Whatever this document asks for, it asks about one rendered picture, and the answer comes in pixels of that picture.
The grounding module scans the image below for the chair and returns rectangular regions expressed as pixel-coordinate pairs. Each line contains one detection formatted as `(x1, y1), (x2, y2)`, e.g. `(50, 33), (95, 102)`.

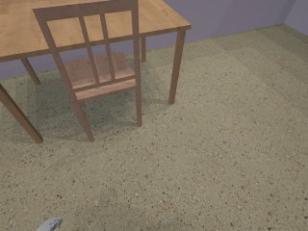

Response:
(32, 0), (142, 142)

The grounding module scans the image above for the table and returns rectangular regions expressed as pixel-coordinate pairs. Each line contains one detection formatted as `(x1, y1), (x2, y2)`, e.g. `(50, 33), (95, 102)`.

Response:
(0, 0), (192, 144)

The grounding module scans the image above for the robot left hand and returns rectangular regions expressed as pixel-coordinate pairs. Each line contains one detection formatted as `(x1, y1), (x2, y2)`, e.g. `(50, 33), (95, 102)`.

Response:
(36, 218), (63, 231)

